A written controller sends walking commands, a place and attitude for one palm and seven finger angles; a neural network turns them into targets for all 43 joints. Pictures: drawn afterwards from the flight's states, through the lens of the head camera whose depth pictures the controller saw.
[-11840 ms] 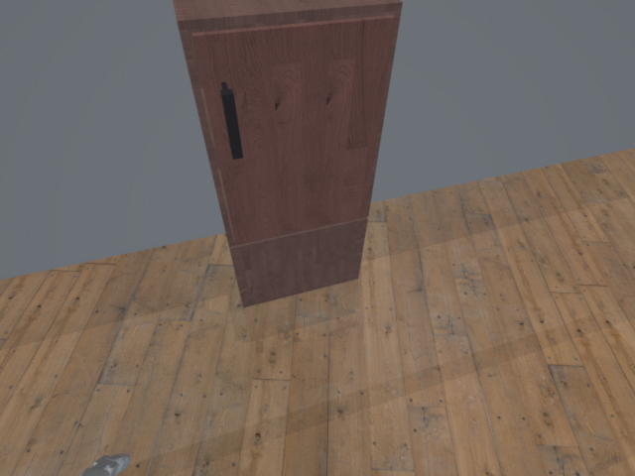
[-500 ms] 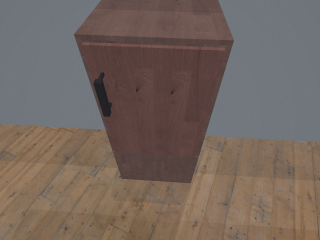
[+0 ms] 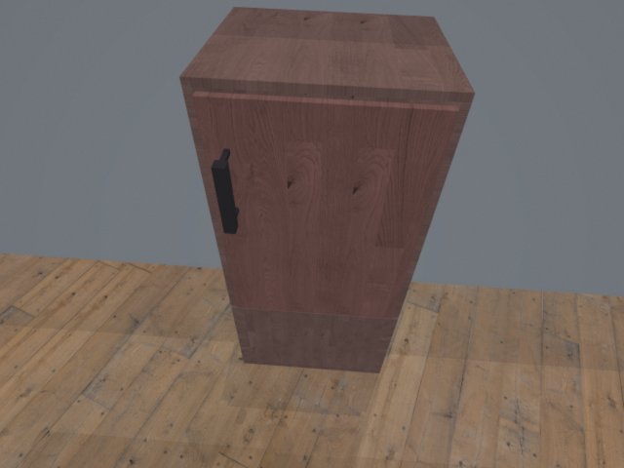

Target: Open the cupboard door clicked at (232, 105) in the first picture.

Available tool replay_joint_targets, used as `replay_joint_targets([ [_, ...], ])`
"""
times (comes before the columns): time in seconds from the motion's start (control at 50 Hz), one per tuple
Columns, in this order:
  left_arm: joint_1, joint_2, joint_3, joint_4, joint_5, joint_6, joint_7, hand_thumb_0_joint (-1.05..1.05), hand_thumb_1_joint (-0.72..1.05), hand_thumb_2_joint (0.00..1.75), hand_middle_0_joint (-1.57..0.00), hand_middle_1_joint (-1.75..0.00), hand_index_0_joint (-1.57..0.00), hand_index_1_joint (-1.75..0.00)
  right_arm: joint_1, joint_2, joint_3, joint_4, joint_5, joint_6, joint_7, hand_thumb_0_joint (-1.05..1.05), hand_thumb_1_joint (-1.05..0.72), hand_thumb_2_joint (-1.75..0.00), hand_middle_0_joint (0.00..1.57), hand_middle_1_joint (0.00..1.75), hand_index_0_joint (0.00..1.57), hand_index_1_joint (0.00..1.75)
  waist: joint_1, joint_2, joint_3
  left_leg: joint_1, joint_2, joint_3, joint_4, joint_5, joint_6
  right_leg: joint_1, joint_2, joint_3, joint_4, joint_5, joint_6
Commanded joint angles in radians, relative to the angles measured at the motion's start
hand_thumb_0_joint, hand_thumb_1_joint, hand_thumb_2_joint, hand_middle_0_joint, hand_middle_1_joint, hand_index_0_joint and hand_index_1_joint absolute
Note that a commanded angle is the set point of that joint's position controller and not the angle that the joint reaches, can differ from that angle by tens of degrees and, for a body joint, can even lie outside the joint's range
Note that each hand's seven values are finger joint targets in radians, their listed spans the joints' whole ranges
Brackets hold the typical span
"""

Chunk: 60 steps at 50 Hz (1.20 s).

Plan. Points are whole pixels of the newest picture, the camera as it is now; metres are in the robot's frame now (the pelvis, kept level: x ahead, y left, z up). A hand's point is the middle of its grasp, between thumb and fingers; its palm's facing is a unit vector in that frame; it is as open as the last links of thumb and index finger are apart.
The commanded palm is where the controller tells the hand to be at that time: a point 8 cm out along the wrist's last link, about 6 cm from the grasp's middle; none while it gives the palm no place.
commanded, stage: look again from close up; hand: left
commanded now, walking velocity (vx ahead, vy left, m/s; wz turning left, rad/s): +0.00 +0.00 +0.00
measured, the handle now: (228, 192) +0.57 +0.19 +0.04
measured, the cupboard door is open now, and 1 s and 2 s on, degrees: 0 0 0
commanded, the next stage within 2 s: shuffle to correct the standing spot in 0.30 s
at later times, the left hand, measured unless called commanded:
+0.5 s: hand out of the picture -0.06 +0.25 -0.17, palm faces -0.03 -0.98 -0.19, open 7.4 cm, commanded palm none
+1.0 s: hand out of the picture -0.06 +0.19 -0.17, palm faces +0.00 -0.99 -0.12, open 7.4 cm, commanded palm none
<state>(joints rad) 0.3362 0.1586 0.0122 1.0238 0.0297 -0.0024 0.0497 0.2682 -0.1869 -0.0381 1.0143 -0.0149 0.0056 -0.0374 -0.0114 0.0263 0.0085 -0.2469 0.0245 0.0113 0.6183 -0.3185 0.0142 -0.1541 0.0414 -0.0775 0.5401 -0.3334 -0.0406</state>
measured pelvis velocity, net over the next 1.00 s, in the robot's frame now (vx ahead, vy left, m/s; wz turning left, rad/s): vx -0.03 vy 0.04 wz -0.05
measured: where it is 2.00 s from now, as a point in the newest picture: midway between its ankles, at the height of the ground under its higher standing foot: outside the picture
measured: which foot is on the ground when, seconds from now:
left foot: down 0.00-0.80, up 0.82-1.00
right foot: down 0.00-0.48, up 0.50-0.76, down 0.78-1.00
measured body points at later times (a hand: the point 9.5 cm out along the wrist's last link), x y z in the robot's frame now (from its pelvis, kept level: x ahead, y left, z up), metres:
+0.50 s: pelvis -0.04 +0.07 +0.01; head -0.05 +0.09 +0.46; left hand -0.06 +0.30 -0.15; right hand -0.03 -0.17 -0.14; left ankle +0.01 +0.11 -0.73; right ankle -0.02 -0.09 -0.73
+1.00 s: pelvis -0.03 +0.04 +0.01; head -0.04 +0.07 +0.46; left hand -0.06 +0.24 -0.16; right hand -0.06 -0.18 -0.14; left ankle +0.00 +0.13 -0.69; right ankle -0.05 -0.07 -0.73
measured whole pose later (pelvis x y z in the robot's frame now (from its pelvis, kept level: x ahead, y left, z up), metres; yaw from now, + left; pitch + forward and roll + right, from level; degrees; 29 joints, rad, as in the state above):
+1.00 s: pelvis -0.03 +0.04 +0.01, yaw -3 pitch -1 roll -2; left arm 0.43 0.11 0.03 1.07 0.04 0.00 0.03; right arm 0.36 -0.13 -0.06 1.07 -0.02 0.02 -0.01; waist -0.02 -0.02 -0.03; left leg -0.43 0.06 0.09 0.89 -0.40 0.02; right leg -0.14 0.01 -0.12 0.40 -0.24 -0.03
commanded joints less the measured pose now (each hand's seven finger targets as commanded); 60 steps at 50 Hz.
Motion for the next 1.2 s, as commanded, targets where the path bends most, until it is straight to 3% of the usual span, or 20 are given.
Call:
replay_joint_targets([
  [0.0,0.013,0.122,0.022,-0.074,-0.008,-0.01,0.0,0.0,0.9,0.9,-0.2,-0.3,-0.2,-0.3,0.039,-0.105,-0.006,-0.049,-0.008,-0.027,0.002,0.0,-0.9,-0.9,0.2,0.3,0.2,0.3,0.011,0.062,0.112,-0.016,0.096,-0.106,-0.181,0.248,0.05,-0.131,-0.11,0.128,-0.123,0.162,-0.008],
  [0.04,0.032,0.123,0.016,-0.06,-0.007,-0.008,-0.001,0.0,0.9,0.9,-0.2,-0.3,-0.2,-0.3,0.018,-0.105,0.001,-0.054,-0.005,-0.032,0.003,0.0,-0.9,-0.9,0.2,0.3,0.2,0.3,0.027,0.083,0.083,-0.025,0.1,-0.111,-0.203,0.286,0.052,-0.065,-0.111,0.12,-0.122,0.174,0.003],
  [0.42,0.11,0.076,0.002,-0.011,0.004,0.017,-0.014,0.0,0.9,0.9,-0.2,-0.3,-0.2,-0.3,0.03,-0.135,-0.013,-0.021,-0.001,-0.013,0.012,0.0,-0.9,-0.9,0.2,0.3,0.2,0.3,0.018,-0.003,0.053,-0.06,0.152,-0.22,-0.471,-0.294,0.048,-0.063,-0.088,0.055,-0.07,0.012,0.041],
  [0.56,0.131,0.041,0.013,-0.012,0.008,0.046,-0.036,0.0,0.9,0.9,-0.2,-0.3,-0.2,-0.3,0.074,-0.166,-0.034,0.01,-0.009,-0.002,-0.009,0.0,-0.9,-0.9,0.2,0.3,0.2,0.3,-0.003,0.028,0.086,0.008,0.269,-0.293,-0.512,-0.322,0.131,-0.218,-0.083,0.056,0.146,-0.102,0.025],
  [0.66,0.16,0.016,0.022,-0.005,0.003,0.05,-0.043,0.0,0.9,0.9,-0.2,-0.3,-0.2,-0.3,0.096,-0.149,-0.036,0.034,-0.014,-0.006,-0.016,0.0,-0.9,-0.9,0.2,0.3,0.2,0.3,0.0,0.042,0.103,-0.049,0.263,-0.22,-0.512,-0.254,0.117,-0.135,-0.078,0.037,0.057,-0.094,0.015],
  [0.72,0.262,0.001,0.03,0.031,0.002,0.052,-0.043,0.0,0.9,0.9,-0.2,-0.3,-0.2,-0.3,0.081,-0.141,-0.039,0.037,-0.014,0.002,-0.016,0.0,-0.9,-0.9,0.2,0.3,0.2,0.3,0.038,0.028,0.097,-0.166,0.204,-0.132,-0.462,-0.305,0.057,0.058,-0.038,-0.017,-0.137,-0.018,0.002],
  [0.74,0.289,0.017,0.036,0.042,0.005,0.048,-0.038,0.0,0.9,0.9,-0.2,-0.3,-0.2,-0.3,0.082,-0.118,-0.038,0.041,-0.011,0.001,-0.013,0.0,-0.9,-0.9,0.2,0.3,0.2,0.3,0.046,-0.041,0.096,-0.209,0.159,-0.093,-0.394,-0.287,0.029,0.118,-0.048,0.006,-0.208,-0.007,-0.012],
  [0.76,0.304,0.039,0.042,0.043,0.01,0.045,-0.03,0.0,0.9,0.9,-0.2,-0.3,-0.2,-0.3,0.08,-0.083,-0.032,0.036,-0.006,0.002,-0.012,0.0,-0.9,-0.9,0.2,0.3,0.2,0.3,0.053,-0.128,0.119,-0.285,0.083,-0.015,-0.242,-0.28,0.006,0.119,-0.134,0.129,-0.28,-0.136,-0.053],
  [0.78,0.304,0.081,0.052,0.035,0.013,0.043,-0.019,0.0,0.9,0.9,-0.2,-0.3,-0.2,-0.3,0.066,-0.027,-0.021,0.012,-0.001,0.006,-0.007,0.0,-0.9,-0.9,0.2,0.3,0.2,0.3,0.056,-0.291,0.153,-0.386,-0.022,0.095,-0.016,-0.225,-0.01,0.071,-0.276,0.345,-0.405,-0.37,-0.127],
  [0.8,0.251,0.102,0.058,0.012,0.007,0.033,-0.006,0.0,0.9,0.9,-0.2,-0.3,-0.2,-0.3,0.019,-0.034,-0.026,-0.014,-0.006,0.009,0.002,0.0,-0.9,-0.9,0.2,0.3,0.2,0.3,0.059,-0.313,0.168,-0.364,-0.013,0.107,0.253,-0.175,0.003,-0.061,-0.386,0.448,-0.495,-0.465,-0.188],
  [0.86,0.102,0.081,0.051,-0.027,-0.001,-0.008,-0.002,0.0,0.9,0.9,-0.2,-0.3,-0.2,-0.3,0.08,-0.012,-0.03,0.001,-0.006,0.006,0.023,0.0,-0.9,-0.9,0.2,0.3,0.2,0.3,-0.028,-0.078,0.129,-0.332,0.047,0.048,0.456,-0.09,0.017,-0.12,-0.34,0.299,-0.438,-0.271,-0.171],
  [0.9,0.079,0.084,0.049,-0.028,0.007,-0.018,-0.007,0.0,0.9,0.9,-0.2,-0.3,-0.2,-0.3,0.101,0.009,-0.03,0.002,-0.007,0.004,0.03,0.0,-0.9,-0.9,0.2,0.3,0.2,0.3,-0.03,-0.073,0.104,-0.268,0.053,0.067,0.364,-0.086,0.008,-0.127,-0.302,0.179,-0.385,-0.154,-0.149],
  [0.96,0.107,0.092,0.049,-0.006,0.012,-0.016,-0.015,0.0,0.9,0.9,-0.2,-0.3,-0.2,-0.3,0.085,0.036,-0.024,-0.014,-0.007,-0.01,0.032,0.0,-0.9,-0.9,0.2,0.3,0.2,0.3,-0.004,-0.114,0.125,-0.182,0.052,0.096,0.166,-0.095,0.004,-0.157,-0.291,0.165,-0.352,-0.158,-0.14],
  [1.0,0.102,0.091,0.046,0.001,0.004,-0.008,-0.024,0.0,0.9,0.9,-0.2,-0.3,-0.2,-0.3,0.162,0.041,-0.017,0.012,-0.011,-0.023,0.022,0.0,-0.9,-0.9,0.2,0.3,0.2,0.3,-0.024,-0.113,0.106,-0.008,0.018,0.153,-0.026,-0.014,-0.002,-0.22,-0.24,0.122,-0.265,-0.199,-0.109],
  [1.02,0.1,0.076,0.042,0.0,-0.002,-0.003,-0.03,0.0,0.9,0.9,-0.2,-0.3,-0.2,-0.3,0.224,0.027,-0.015,0.035,-0.011,-0.031,0.016,0.0,-0.9,-0.9,0.2,0.3,0.2,0.3,-0.041,-0.063,0.083,0.091,0.021,0.132,-0.115,0.006,-0.006,-0.259,-0.193,0.087,-0.168,-0.196,-0.081],
  [1.04,0.113,0.034,0.034,-0.013,-0.004,0.001,-0.037,0.0,0.9,0.9,-0.2,-0.3,-0.2,-0.3,0.298,-0.046,-0.029,0.052,-0.014,-0.038,0.007,0.0,-0.9,-0.9,0.2,0.3,0.2,0.3,-0.059,0.12,0.068,0.169,0.165,-0.106,-0.243,-0.141,0.038,-0.369,-0.125,0.028,0.035,-0.179,-0.031],
  [1.06,0.087,-0.008,0.027,-0.048,-0.002,0.004,-0.047,0.0,0.9,0.9,-0.2,-0.3,-0.2,-0.3,0.37,-0.142,-0.054,0.06,-0.021,-0.042,-0.006,0.0,-0.9,-0.9,0.2,0.3,0.2,0.3,-0.078,0.301,0.075,0.212,0.401,-0.474,-0.439,-0.306,0.136,-0.54,-0.05,-0.056,0.284,-0.206,0.023],
  [1.08,-0.013,0.024,0.034,-0.094,0.012,0.01,-0.057,0.0,0.9,0.9,-0.2,-0.3,-0.2,-0.3,0.363,-0.181,-0.063,0.056,-0.018,-0.038,-0.015,0.0,-0.9,-0.9,0.2,0.3,0.2,0.3,-0.089,0.17,0.133,0.137,0.486,-0.57,-0.522,-0.373,0.207,-0.585,-0.101,0.046,0.464,-0.182,0.019],
  [1.1,-0.038,0.035,0.043,-0.105,0.018,0.011,-0.064,0.0,0.9,0.9,-0.2,-0.3,-0.2,-0.3,0.297,-0.16,-0.057,0.04,-0.019,-0.039,-0.014,0.0,-0.9,-0.9,0.2,0.3,0.2,0.3,-0.057,0.068,0.154,0.04,0.444,-0.504,-0.524,-0.386,0.2,-0.562,-0.137,0.087,0.534,-0.099,0.016],
  [1.18,-0.006,0.014,0.044,-0.064,0.016,0.011,-0.071,0.0,0.9,0.9,-0.2,-0.3,-0.2,-0.3,0.214,-0.058,-0.015,0.041,-0.012,-0.074,-0.018,0.0,-0.9,-0.9,0.2,0.3,0.2,0.3,-0.001,0.031,0.11,0.033,0.313,-0.192,-0.46,0.116,0.128,-0.493,-0.162,0.089,0.539,0.104,0.06],
])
